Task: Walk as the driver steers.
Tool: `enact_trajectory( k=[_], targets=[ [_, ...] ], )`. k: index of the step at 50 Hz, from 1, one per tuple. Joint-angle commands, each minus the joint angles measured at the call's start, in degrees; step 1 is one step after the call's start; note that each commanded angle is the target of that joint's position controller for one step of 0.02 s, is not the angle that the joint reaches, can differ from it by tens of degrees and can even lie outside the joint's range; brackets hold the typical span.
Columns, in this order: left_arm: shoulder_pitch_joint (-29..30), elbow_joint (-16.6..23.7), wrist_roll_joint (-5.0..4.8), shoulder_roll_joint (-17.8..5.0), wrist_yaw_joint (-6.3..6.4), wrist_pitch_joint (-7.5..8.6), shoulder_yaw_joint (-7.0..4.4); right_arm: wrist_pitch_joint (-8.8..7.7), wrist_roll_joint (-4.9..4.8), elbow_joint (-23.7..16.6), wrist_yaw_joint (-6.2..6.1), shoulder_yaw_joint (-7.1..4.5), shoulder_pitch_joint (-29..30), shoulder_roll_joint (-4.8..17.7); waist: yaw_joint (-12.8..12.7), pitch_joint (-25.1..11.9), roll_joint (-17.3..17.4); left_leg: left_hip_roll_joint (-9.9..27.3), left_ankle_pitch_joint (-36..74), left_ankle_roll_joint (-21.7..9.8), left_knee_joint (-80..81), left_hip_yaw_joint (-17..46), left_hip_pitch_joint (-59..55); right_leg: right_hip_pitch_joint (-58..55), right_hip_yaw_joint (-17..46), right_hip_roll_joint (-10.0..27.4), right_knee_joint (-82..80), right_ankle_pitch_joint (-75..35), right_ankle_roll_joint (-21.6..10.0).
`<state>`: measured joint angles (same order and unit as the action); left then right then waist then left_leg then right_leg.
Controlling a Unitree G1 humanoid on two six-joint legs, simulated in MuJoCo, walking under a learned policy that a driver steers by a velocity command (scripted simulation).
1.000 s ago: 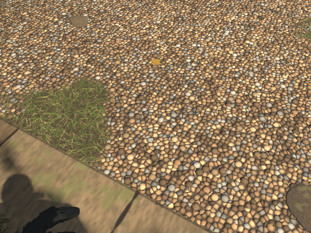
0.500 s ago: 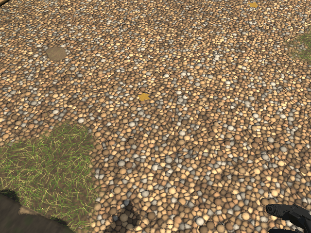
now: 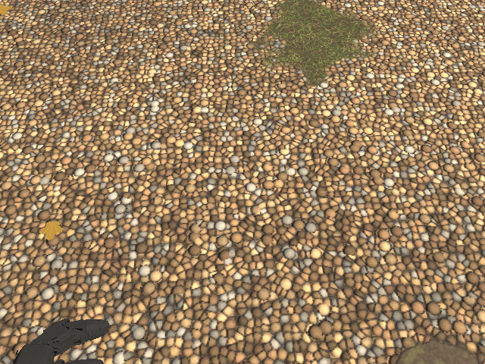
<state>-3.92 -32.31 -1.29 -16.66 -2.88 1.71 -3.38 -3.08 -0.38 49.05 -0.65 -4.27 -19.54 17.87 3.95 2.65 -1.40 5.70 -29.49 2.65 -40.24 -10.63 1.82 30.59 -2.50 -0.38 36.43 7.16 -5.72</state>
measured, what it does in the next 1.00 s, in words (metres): walks ahead, turning right: left foot, then right foot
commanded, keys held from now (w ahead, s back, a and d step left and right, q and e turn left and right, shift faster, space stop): w+e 0.34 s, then w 0.66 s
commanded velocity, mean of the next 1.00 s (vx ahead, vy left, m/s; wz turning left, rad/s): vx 0.50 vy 0.00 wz -0.34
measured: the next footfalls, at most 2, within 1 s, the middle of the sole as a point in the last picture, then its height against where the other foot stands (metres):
left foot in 0.44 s outside the picture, level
right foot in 0.96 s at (320, 291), level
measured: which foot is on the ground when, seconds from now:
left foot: up 0.00-0.42, down 0.44-0.98, up 1.00-1.00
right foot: down 0.00-0.46, up 0.48-0.94, down 0.96-1.00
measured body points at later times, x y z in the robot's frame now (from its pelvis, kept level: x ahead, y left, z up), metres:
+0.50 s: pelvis +0.28 +0.02 +0.01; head +0.30 +0.01 +0.46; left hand +0.41 +0.29 -0.10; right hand +0.43 -0.28 -0.06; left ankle +0.40 +0.10 -0.71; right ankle +0.11 -0.08 -0.68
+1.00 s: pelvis +0.52 -0.09 +0.01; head +0.55 -0.11 +0.46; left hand +0.82 +0.05 -0.05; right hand +0.42 -0.36 -0.12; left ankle +0.41 +0.09 -0.69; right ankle +0.58 -0.22 -0.71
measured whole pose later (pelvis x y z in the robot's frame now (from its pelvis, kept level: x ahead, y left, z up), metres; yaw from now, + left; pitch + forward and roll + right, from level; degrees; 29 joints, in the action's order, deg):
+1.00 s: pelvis +0.52 -0.09 +0.01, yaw -18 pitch +2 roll +1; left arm -2.5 -35.2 -0.1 -15.1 -1.8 4.7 -2.0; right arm -3.0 -0.8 49.8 0.2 -2.7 -23.1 17.7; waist 4.9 1.2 0.3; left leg 1.3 -26.0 0.0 -39.6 0.9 6.2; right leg 26.8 -1.5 0.0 31.7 7.1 -3.4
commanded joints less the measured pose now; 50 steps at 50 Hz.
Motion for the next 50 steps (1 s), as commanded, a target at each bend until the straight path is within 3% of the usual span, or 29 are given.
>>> enact_trajectory(
  k=[1,2,3,4,5,7,9,14,16,19,21,22,23,24,25,26,27,28,30,34,37,41,44,46,47,48,49,50],
  targets=[
    [-21.3,0.8,0.04,-14.6,1.06,0.69,-4.85,-4.38,-0.07,-8.8,1.15,0.14,2.4,6.6,-11.0,-25.6,-7.8,-5.7,-4.0,-1.9,-40.6,16.2,44.1,-54.7,49.9,20.1,-18.0,13.5,-17.8],
    [-19.7,-0.3,0.54,-11.8,0.87,1.38,-3.91,-5.15,-1.96,-10.5,1.48,-0.41,7.3,8.4,-11.1,-16.8,-5.4,-3.4,1.7,-2.8,-39.4,15.8,48.1,-49.0,41.1,18.1,-18.5,9.1,-14.9],
    [-16.4,-0.1,0.26,-10.3,0.95,1.65,-3.41,-5.49,-1.18,-10.4,1.15,0.04,7.9,7.4,-8.5,-11.8,-1.2,-1.0,6.6,-3.1,-34.4,15.5,45.8,-40.2,33.9,15.4,-18.5,3.8,-12.9],
    [-12.4,0.5,0.54,-8.8,1.07,1.62,-2.89,-5.32,0.20,-9.8,0.72,-0.20,7.7,7.4,-5.9,-8.6,0.3,0.5,9.2,-2.6,-29.7,15.3,41.7,-32.1,28.7,13.2,-19.0,-2.3,-11.5],
    [-10.0,1.4,1.24,-7.6,1.22,1.67,-2.38,-4.59,0.68,-9.5,0.69,-0.55,6.5,7.8,-3.7,-7.4,-0.6,1.6,10.8,-2.3,-27.4,15.7,37.5,-26.3,25.7,11.6,-20.3,-7.0,-11.1],
    [-8.7,1.1,1.26,-7.8,1.60,2.03,-2.40,-3.25,1.09,-9.3,0.67,-0.45,5.5,6.6,-2.1,-6.6,-1.2,1.3,12.0,-0.8,-23.6,14.8,34.2,-20.4,23.4,10.6,-22.2,-11.6,-11.8],
    [-9.8,0.0,0.97,-8.7,2.34,2.18,-2.63,-2.57,1.55,-10.0,0.46,0.04,7.8,5.1,-2.3,-5.1,-0.9,0.4,16.2,0.8,-18.0,13.9,33.9,-16.6,20.1,9.1,-23.0,-13.4,-11.7],
    [-14.0,-2.4,0.13,-9.8,3.51,1.50,-3.06,-3.03,0.93,-12.5,1.34,1.34,19.0,2.5,-6.8,-2.9,-2.7,-3.7,33.4,1.3,3.3,13.5,29.0,-14.2,17.2,5.4,-21.9,-4.9,-7.6],
    [-16.0,-3.5,-0.17,-10.2,3.55,1.30,-3.22,-3.43,0.24,-13.5,1.83,1.13,21.5,3.4,-7.7,-2.6,-3.4,-4.8,34.3,0.9,7.0,14.2,27.1,-15.6,19.8,6.5,-20.6,-2.0,-7.1],
    [-17.0,-4.7,-0.13,-9.0,3.71,1.00,-2.90,-4.01,0.00,-13.6,2.40,0.26,20.7,5.5,-7.1,-2.9,-5.0,-4.8,30.4,-0.9,10.7,15.2,25.3,-20.9,24.1,8.9,-16.2,0.1,-5.9],
    [-16.6,-5.2,0.15,-8.1,3.65,0.66,-2.67,-4.40,0.18,-12.6,2.38,-0.37,16.5,6.0,-4.8,-3.4,-6.5,-5.1,27.0,-3.0,13.1,13.5,19.9,-22.3,24.8,8.7,-12.5,-2.8,-4.5],
    [-16.8,-5.1,0.41,-6.3,3.52,0.66,-2.06,-4.61,0.70,-11.7,2.08,-1.10,12.0,7.2,-2.7,-6.1,-6.1,-4.7,26.3,-4.8,14.3,13.2,12.6,-21.8,23.2,6.1,-7.2,-7.1,-3.0],
    [-17.0,-4.3,1.07,-3.5,3.38,0.83,-0.89,-4.85,1.59,-11.1,1.72,-1.82,4.5,9.8,0.5,-13.1,-1.3,3.4,26.3,-8.6,13.1,21.0,-0.2,-16.6,19.3,2.9,7.1,-2.5,-0.8],
    [-24.8,-3.7,-0.52,-0.7,3.43,1.43,0.04,-4.08,2.03,-8.5,1.87,-3.41,-2.3,15.0,-1.5,-20.2,17.2,14.8,13.5,-18.5,18.0,46.1,-18.8,3.3,11.3,-5.3,26.8,17.3,3.7],
    [-24.1,-4.5,-0.88,-5.0,3.63,1.77,-0.48,-3.87,0.07,-8.1,2.47,-2.51,-3.6,10.5,0.0,-17.8,16.2,17.0,-0.9,-19.3,23.3,56.9,-19.4,12.5,13.5,-3.5,35.4,25.9,4.4],
    [-17.9,-4.0,-0.96,-8.2,3.58,1.76,-1.39,-3.62,-0.24,-8.5,2.34,-1.53,-1.2,7.2,1.2,-10.2,9.9,15.0,-2.2,-16.8,24.1,49.8,-13.2,15.4,14.0,-1.3,38.0,21.2,4.3],
    [-13.6,-3.1,-0.27,-8.0,3.68,1.71,-1.26,-3.21,0.42,-9.1,2.19,-0.99,1.6,6.2,0.4,-6.7,5.9,12.6,3.2,-15.3,24.4,42.5,-7.1,14.4,11.5,0.8,37.1,17.4,4.4],
    [-10.8,-2.2,0.58,-7.3,3.51,1.97,-1.22,-2.92,0.74,-8.9,2.12,-0.52,3.6,5.0,-0.5,-3.3,4.8,10.3,9.1,-15.2,25.6,37.6,-1.6,13.8,10.5,2.4,33.6,14.5,4.4],
    [-11.5,-2.4,0.64,-5.5,3.02,2.00,-1.13,-3.07,1.13,-8.7,1.92,0.12,4.9,3.6,-2.9,-2.8,7.5,7.2,17.2,-14.6,27.8,31.6,3.7,8.8,9.0,4.9,28.6,11.2,4.5],
    [-8.2,-1.6,1.06,-2.6,2.78,2.02,-0.03,-3.25,0.10,-6.9,1.51,-0.50,3.1,6.2,-2.7,-2.3,6.6,7.1,26.8,-16.3,30.8,25.2,5.4,8.8,6.3,6.1,18.1,6.6,5.8],
    [-3.1,-0.8,0.97,-1.3,2.31,2.57,0.63,-2.66,-0.30,-5.7,1.24,-0.67,1.7,7.4,-1.0,-1.7,6.0,5.7,29.4,-15.0,31.5,20.2,5.5,6.6,4.9,5.7,7.4,-2.5,6.2],
    [3.2,0.4,0.24,-1.6,1.37,3.05,0.66,-1.86,-0.89,-3.6,1.27,-0.64,-2.1,8.3,1.3,-0.5,6.1,6.0,29.8,-13.7,30.4,17.6,4.3,2.4,3.2,3.8,-1.7,-8.4,6.1],
    [5.6,1.7,0.00,-2.6,0.58,3.39,0.32,-0.95,-1.18,-2.4,1.12,-0.85,-3.4,9.2,1.0,0.5,6.6,8.4,31.6,-12.7,28.2,18.6,0.1,1.7,3.1,3.0,-5.4,-4.8,4.3],
    [2.0,0.9,0.25,-4.1,0.49,3.58,-0.48,-0.31,-1.31,-2.2,0.80,-1.16,-2.4,10.2,-2.2,-1.3,7.0,8.4,40.7,-11.4,23.4,17.6,-1.4,-4.8,1.8,1.4,-8.4,-2.5,2.4],
    [-4.2,-1.0,0.66,-6.0,0.82,3.52,-1.57,-0.12,-1.37,-2.3,0.64,-0.93,-2.0,9.7,-5.5,-5.1,6.0,6.2,48.9,-10.1,16.1,15.2,-0.3,-14.2,0.5,0.0,-10.2,-3.0,0.9],
    [-13.3,-3.2,1.07,-8.9,1.41,3.34,-2.86,-0.24,-0.65,-3.0,0.50,-0.07,-1.7,7.7,-9.6,-11.8,4.3,3.5,46.4,-8.2,4.0,12.7,6.2,-28.5,4.1,3.7,-8.5,-4.2,-1.5],
    [-20.7,-3.9,2.21,-15.1,1.98,2.88,-4.13,-1.21,0.61,-5.3,0.61,1.79,-5.4,2.3,-9.9,-20.9,-7.9,-3.6,24.4,-4.2,-18.3,8.9,26.8,-50.3,25.9,18.7,-8.3,-2.5,-8.8],
    [-22.6,-4.9,1.17,-13.2,1.73,2.54,-3.67,-2.37,-0.13,-4.9,0.84,2.08,-6.4,2.3,-9.9,-25.3,-15.0,-7.6,-3.2,-3.4,-29.4,14.5,38.1,-54.2,44.1,23.6,-16.9,7.4,-13.7]
  ],
)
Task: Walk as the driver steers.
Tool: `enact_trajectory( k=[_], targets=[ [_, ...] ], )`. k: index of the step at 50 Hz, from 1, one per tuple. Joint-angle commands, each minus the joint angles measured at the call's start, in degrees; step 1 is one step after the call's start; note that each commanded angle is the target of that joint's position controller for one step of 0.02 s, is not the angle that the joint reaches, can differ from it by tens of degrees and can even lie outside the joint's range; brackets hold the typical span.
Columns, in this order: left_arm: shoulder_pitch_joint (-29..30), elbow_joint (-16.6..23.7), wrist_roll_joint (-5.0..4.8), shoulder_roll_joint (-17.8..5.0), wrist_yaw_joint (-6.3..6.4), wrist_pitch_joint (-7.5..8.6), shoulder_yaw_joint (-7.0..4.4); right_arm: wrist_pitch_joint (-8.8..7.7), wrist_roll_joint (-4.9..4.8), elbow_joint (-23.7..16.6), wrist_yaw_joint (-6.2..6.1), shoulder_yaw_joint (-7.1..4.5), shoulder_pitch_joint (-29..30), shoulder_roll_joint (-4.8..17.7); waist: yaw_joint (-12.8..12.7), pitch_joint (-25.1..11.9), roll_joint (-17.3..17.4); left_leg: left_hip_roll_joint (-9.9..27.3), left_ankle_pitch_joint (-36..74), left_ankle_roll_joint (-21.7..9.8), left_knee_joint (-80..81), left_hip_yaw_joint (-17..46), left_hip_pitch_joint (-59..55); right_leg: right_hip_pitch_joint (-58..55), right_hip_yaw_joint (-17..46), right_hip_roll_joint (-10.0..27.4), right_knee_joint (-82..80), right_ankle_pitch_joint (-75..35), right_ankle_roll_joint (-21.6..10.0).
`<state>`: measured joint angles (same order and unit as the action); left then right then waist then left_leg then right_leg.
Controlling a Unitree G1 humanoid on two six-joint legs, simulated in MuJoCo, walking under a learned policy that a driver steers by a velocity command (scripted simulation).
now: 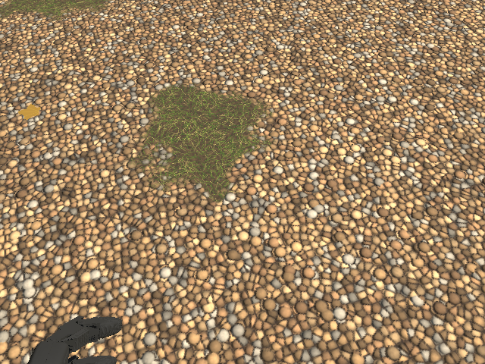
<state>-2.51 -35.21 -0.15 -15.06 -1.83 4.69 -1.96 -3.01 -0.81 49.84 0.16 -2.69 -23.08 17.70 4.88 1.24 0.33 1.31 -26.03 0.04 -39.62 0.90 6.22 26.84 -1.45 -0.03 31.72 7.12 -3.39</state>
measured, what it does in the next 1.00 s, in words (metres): walks ahead, turning left: left foot, then right foot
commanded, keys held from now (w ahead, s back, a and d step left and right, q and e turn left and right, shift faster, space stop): w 0.14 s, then w+q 0.62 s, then q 0.24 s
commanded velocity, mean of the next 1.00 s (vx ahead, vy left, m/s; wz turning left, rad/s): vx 0.45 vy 0.00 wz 0.37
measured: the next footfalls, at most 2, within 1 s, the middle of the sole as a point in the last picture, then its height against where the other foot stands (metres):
left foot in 0.50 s outside the picture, level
right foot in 0.96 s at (223, 270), level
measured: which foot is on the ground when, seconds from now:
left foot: up 0.00-0.48, down 0.50-0.96, up 0.98-1.00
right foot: down 0.00-0.52, up 0.54-0.94, down 0.96-1.00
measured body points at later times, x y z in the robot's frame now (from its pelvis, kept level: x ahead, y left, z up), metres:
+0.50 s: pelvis +0.27 +0.03 -0.01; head +0.30 +0.04 +0.44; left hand +0.25 +0.32 -0.13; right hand +0.52 -0.17 -0.09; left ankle +0.39 +0.14 -0.73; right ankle +0.10 -0.10 -0.72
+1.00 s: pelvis +0.54 +0.07 +0.00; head +0.58 +0.08 +0.44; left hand +0.65 +0.39 -0.07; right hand +0.72 -0.18 -0.12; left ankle +0.39 +0.14 -0.70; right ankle +0.70 +0.02 -0.73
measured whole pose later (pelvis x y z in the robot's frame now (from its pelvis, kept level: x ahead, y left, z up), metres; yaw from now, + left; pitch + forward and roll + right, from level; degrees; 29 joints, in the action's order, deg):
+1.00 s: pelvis +0.54 +0.07 +0.00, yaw +26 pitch +3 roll +0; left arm -1.8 -38.3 1.6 -15.5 -0.6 5.9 -2.3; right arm 0.2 -0.8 40.6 -1.8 -4.7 -19.2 18.4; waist 4.2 1.6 1.0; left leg -6.8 -31.4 -1.3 -46.0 12.7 13.0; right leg 28.2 2.2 -1.9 28.9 3.5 -0.5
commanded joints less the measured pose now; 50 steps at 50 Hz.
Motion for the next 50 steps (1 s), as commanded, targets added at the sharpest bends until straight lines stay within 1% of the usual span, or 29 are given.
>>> enact_trajectory(
  k=[1,2,3,4,5,8,13,17,19,21,23,24,25,26,27,28,29,30,31,32,35,38,40,42,45,47,48,49,50],
  targets=[
    [-20.8,-2.0,-0.39,-11.4,0.58,-0.42,-3.87,-3.07,-1.07,-6.4,0.43,-0.97,1.4,7.7,-10.9,-15.1,-10.9,0.5,-4.4,-1.2,-34.2,4.8,39.4,-44.1,37.6,21.2,-13.8,12.5,-13.6],
    [-17.4,-1.6,-0.39,-9.6,0.58,-0.42,-3.20,-3.27,-1.41,-7.4,0.61,-1.00,5.6,7.8,-9.8,-9.2,-7.9,3.0,0.8,-1.7,-32.8,3.4,39.6,-36.5,29.8,18.6,-14.9,10.9,-11.7],
    [-14.2,-1.6,-0.02,-8.2,0.32,-0.33,-2.67,-3.07,-0.66,-7.6,0.51,-1.00,7.3,7.0,-8.1,-5.1,-4.7,4.7,4.8,-1.3,-29.5,2.5,37.7,-29.0,24.6,16.0,-16.9,6.5,-10.9],
    [-11.9,-1.5,0.36,-6.8,0.11,0.00,-2.26,-2.52,0.09,-7.3,0.38,-1.29,7.1,6.6,-6.1,-3.2,-5.1,6.2,7.7,-1.0,-26.3,3.0,34.5,-23.6,21.1,14.1,-18.7,2.2,-10.2],
    [-10.6,-1.6,0.53,-6.6,0.02,0.26,-2.25,-1.92,0.16,-6.9,0.44,-1.14,5.9,5.5,-4.7,-2.7,-6.1,6.7,9.5,-0.5,-25.0,3.0,31.4,-20.1,18.9,13.1,-20.4,-0.2,-10.2],
    [-10.6,-3.3,0.34,-7.8,0.24,1.38,-2.77,-0.65,0.34,-6.9,0.17,-0.82,6.4,3.4,-3.3,-1.6,-5.0,6.8,14.6,1.1,-20.5,2.5,31.1,-16.8,13.0,12.5,-23.5,-7.1,-11.2],
    [-13.4,-6.3,0.64,-9.3,1.23,1.51,-3.16,-0.80,-0.13,-8.8,1.00,-0.25,14.9,1.9,-6.4,0.9,-3.2,5.4,30.1,0.7,-4.7,2.5,31.7,-18.6,3.5,11.2,-25.2,-9.9,-8.2],
    [-16.9,-9.0,0.14,-10.4,1.63,0.98,-3.53,-1.02,-0.48,-11.7,2.06,0.07,21.4,1.4,-9.2,3.0,-2.4,3.8,32.6,-0.8,2.8,1.6,32.8,-24.6,0.1,13.4,-25.0,-9.5,-7.1],
    [-17.9,-10.1,-0.16,-10.6,1.79,0.27,-3.68,-1.01,-0.46,-13.2,2.75,0.08,23.7,1.5,-9.7,3.6,-2.2,3.3,29.7,-1.8,4.9,1.0,34.6,-29.3,-1.0,14.8,-23.2,-11.5,-6.4],
    [-17.8,-10.7,-0.45,-11.1,2.13,-0.62,-3.93,-1.01,-0.30,-14.6,3.48,-0.05,24.4,1.8,-9.3,3.3,-2.9,2.3,24.2,-3.3,6.0,-0.8,34.3,-33.1,-2.2,15.7,-19.6,-19.1,-5.3],
    [-16.5,-10.4,-0.53,-12.8,2.80,-1.51,-4.36,-0.81,-0.05,-14.9,3.75,-1.02,20.9,3.6,-6.7,-0.4,-5.0,-1.3,18.0,-5.3,5.9,-4.8,27.0,-34.5,-4.3,15.3,-11.4,-39.5,-3.7],
    [-15.8,-10.1,-0.50,-13.2,3.24,-2.12,-4.42,-0.64,-0.04,-13.7,3.60,-2.24,14.6,5.5,-2.9,-4.4,-5.1,-3.8,17.9,-6.7,7.2,-6.5,18.3,-33.2,-6.2,14.0,-2.4,-47.4,-2.4],
    [-15.9,-9.5,-0.31,-12.4,3.79,-2.30,-4.02,-0.44,-0.27,-11.6,2.89,-4.09,5.5,8.9,1.4,-9.4,-3.4,-4.3,20.9,-9.0,9.1,-4.2,3.5,-25.7,-7.7,11.8,10.3,-44.2,-0.3],
    [-19.9,-6.8,1.06,-7.8,3.56,-1.18,-2.26,-0.04,0.05,-10.9,1.82,-6.04,-1.6,15.9,1.4,-17.2,7.6,9.9,21.2,-17.3,8.5,19.3,-20.1,-3.0,-8.4,5.7,32.5,-18.3,3.2],
    [-20.0,-6.3,1.45,-5.0,2.52,0.91,-0.88,-0.24,-0.90,-11.7,1.86,-5.29,-0.9,14.8,-0.4,-24.2,12.8,18.4,14.4,-24.8,18.9,45.7,-30.5,12.3,1.9,-4.2,46.2,25.0,5.1],
    [-14.7,-5.2,-0.79,-9.7,1.40,2.64,-2.14,-0.32,-0.40,-11.8,1.81,-4.11,-0.7,11.0,2.1,-20.5,8.1,17.0,10.3,-21.6,21.1,40.7,-28.4,18.6,8.3,-0.1,48.5,23.0,3.7],
    [-10.6,-3.8,-1.89,-9.7,1.10,3.49,-1.90,-0.47,-0.16,-12.0,1.58,-3.63,1.7,9.0,1.4,-13.1,4.8,14.6,12.1,-19.3,21.5,32.5,-20.6,19.8,7.1,2.3,45.5,18.6,2.7],
    [-9.4,-3.5,-0.92,-9.1,1.41,3.71,-1.84,-0.47,-0.03,-12.5,1.51,-3.24,5.3,7.9,-1.2,-7.6,0.2,12.3,17.2,-17.6,22.5,26.7,-11.2,17.7,6.4,4.4,39.6,15.1,2.7],
    [-9.4,-3.8,0.31,-9.7,1.83,3.23,-2.41,-0.52,0.38,-13.4,1.32,-2.65,8.2,6.1,-3.3,-5.3,0.5,10.4,22.6,-16.7,23.8,22.6,-4.5,13.7,6.3,6.1,35.1,12.8,3.2],
    [-10.4,-3.7,0.72,-9.4,1.84,2.52,-2.56,-0.45,0.83,-14.3,1.17,-2.50,9.7,5.8,-4.9,-4.2,2.1,9.2,25.6,-16.8,25.2,21.5,0.0,10.5,6.4,6.4,33.3,11.5,3.8],
    [-10.8,-3.4,1.22,-7.4,2.16,0.99,-2.23,-0.78,0.51,-14.2,0.41,-3.02,9.7,7.2,-6.2,-3.1,2.5,7.4,31.6,-17.6,27.2,17.1,6.9,8.2,4.8,5.8,26.6,7.7,6.5],
    [-4.0,-1.7,1.26,-5.5,2.18,0.97,-1.46,-0.55,-0.05,-13.2,-0.52,-3.48,7.6,8.4,-3.9,-1.5,3.0,4.2,29.6,-14.9,26.8,13.2,9.7,6.7,4.3,4.0,13.3,-4.1,7.7],
    [0.4,-0.7,1.19,-4.8,1.84,1.36,-1.16,0.19,-0.17,-12.4,-1.05,-3.69,6.0,8.8,-2.3,-0.9,3.9,2.3,33.3,-12.6,24.2,11.8,11.2,2.6,3.4,1.1,4.8,-10.5,7.7],
    [2.7,0.1,0.70,-5.5,1.37,1.66,-1.42,1.10,-0.40,-11.4,-1.46,-3.97,3.5,9.2,-1.3,-2.2,4.8,2.5,35.1,-11.1,21.2,13.6,9.4,-0.2,3.6,-1.3,0.7,-13.0,7.4],
    [1.6,0.0,0.53,-7.8,0.89,1.81,-2.51,2.30,-0.49,-11.5,-2.15,-3.94,3.7,8.2,-2.8,-3.8,6.2,3.8,34.2,-9.1,14.3,19.5,3.7,-2.0,6.3,-2.1,-3.7,-9.1,5.7],
    [-3.6,-1.3,1.02,-8.7,1.08,2.24,-3.20,2.63,-0.47,-13.2,-2.41,-3.72,7.1,7.0,-6.2,-5.7,6.7,1.9,33.8,-6.5,7.0,20.8,3.1,-8.7,5.7,-0.8,-8.5,-12.3,3.5],
    [-7.7,-1.4,2.05,-11.1,1.51,2.45,-3.72,2.43,0.08,-14.5,-2.27,-2.88,7.0,4.4,-7.6,-11.3,3.3,-1.5,27.5,-4.1,-3.0,18.4,6.7,-19.8,9.7,5.7,-7.6,-23.4,0.4],
    [-10.4,-1.0,3.17,-13.8,2.06,1.80,-3.98,2.24,1.00,-14.4,-2.06,-1.74,-1.9,0.3,-4.3,-18.7,-10.7,-8.3,-8.0,-0.3,-19.4,12.3,20.2,-37.8,24.1,21.0,-2.9,-46.6,-7.6],
    [-12.9,-2.3,1.36,-13.2,1.71,0.45,-4.34,2.13,-0.14,-14.1,-1.64,-1.81,-8.4,4.5,-3.8,-25.6,-19.0,-7.3,-17.2,1.4,-31.6,9.5,28.5,-43.9,38.8,29.2,-4.5,-36.2,-14.7]
  ],
)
